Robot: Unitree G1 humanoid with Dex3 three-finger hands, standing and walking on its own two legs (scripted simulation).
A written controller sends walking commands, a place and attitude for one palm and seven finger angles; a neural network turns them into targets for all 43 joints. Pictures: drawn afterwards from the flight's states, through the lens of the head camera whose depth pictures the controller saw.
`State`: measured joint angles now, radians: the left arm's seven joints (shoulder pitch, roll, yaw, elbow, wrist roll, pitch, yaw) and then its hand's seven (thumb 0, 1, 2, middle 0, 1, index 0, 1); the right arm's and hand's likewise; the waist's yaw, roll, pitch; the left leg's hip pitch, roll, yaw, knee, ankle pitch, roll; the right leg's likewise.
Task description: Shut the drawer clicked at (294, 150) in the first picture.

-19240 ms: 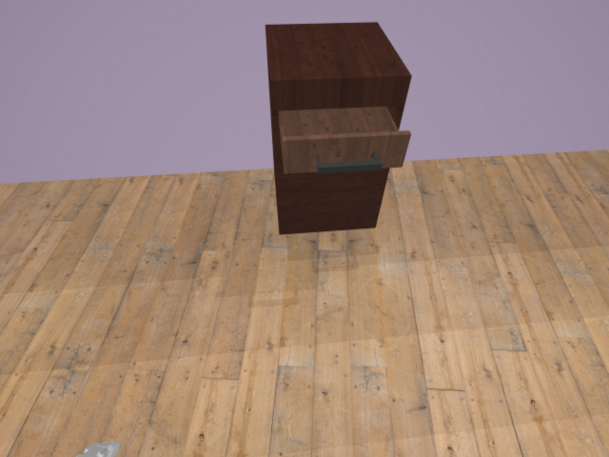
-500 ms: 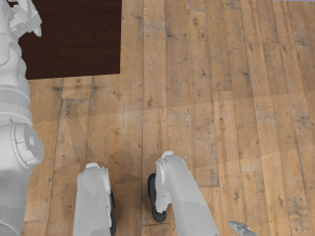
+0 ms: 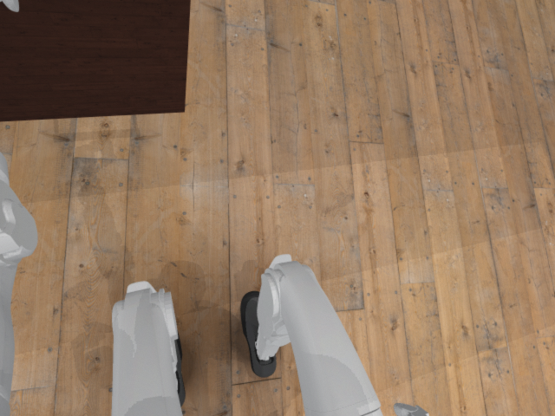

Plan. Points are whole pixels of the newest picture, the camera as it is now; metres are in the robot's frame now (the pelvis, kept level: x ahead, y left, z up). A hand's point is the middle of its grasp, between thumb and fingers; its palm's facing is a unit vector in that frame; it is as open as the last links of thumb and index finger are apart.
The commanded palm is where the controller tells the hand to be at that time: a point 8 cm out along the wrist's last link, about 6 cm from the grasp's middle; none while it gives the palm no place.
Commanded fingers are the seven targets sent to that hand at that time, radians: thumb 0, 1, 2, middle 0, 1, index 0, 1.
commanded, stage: pull the fist back off the drawer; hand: left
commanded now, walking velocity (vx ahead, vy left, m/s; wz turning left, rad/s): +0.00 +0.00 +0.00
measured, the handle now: out of the picture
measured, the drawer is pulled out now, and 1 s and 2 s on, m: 0.00 0.00 0.00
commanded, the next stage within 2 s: draw the hand back to the body in 0.70 s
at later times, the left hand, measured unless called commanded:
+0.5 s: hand out of the picture +0.61 +0.21 +0.04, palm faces +0.07 -1.00 -0.03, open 3.1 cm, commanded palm +0.60 +0.20 +0.04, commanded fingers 0.00 0.90 0.90 -1.40 -1.60 -1.40 -1.60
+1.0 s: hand out of the picture +0.55 +0.21 +0.08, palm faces +0.03 -0.99 -0.10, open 3.3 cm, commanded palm +0.51 +0.24 +0.11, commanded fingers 0.00 0.90 0.90 -1.40 -1.60 -1.40 -1.60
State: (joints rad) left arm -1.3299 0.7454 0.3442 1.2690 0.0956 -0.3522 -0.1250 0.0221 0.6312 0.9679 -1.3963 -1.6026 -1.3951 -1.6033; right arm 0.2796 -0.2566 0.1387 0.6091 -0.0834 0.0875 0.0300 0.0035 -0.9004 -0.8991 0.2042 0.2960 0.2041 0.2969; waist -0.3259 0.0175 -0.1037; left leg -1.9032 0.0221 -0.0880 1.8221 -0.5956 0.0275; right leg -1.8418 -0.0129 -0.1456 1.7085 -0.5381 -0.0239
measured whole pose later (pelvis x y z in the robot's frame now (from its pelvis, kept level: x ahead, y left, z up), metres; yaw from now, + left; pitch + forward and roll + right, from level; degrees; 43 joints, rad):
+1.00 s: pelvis +0.05 +0.01 +0.07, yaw +1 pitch +36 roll -5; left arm -0.66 0.44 0.38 0.55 -0.11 -0.28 -0.18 0.02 0.90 0.90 -1.39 -1.60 -1.39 -1.60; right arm 0.23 -0.24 0.04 0.51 0.00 0.15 0.07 0.01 -0.90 -0.90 0.20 0.30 0.20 0.30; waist -0.16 0.05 -0.13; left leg -1.58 0.05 -0.02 1.60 -0.66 0.03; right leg -1.56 0.02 -0.08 1.51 -0.59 -0.01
